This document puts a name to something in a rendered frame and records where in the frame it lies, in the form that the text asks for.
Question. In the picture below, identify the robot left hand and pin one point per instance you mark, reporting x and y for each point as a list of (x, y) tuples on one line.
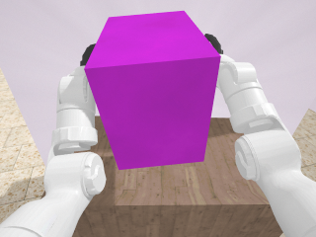
[(86, 54)]

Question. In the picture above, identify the robot left forearm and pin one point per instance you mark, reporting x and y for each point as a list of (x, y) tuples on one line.
[(75, 116)]

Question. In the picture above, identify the carton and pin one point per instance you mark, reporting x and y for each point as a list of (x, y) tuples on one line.
[(153, 78)]

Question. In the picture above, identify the pedestal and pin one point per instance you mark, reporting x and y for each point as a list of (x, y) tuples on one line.
[(199, 199)]

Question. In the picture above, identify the robot left upper arm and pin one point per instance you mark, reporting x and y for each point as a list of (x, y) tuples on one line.
[(70, 182)]

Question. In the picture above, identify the robot right upper arm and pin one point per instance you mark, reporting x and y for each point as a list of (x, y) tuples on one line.
[(271, 159)]

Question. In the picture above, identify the robot right forearm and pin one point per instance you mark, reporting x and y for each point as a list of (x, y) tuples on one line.
[(247, 104)]

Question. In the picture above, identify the robot right hand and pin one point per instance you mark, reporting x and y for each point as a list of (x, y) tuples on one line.
[(215, 43)]

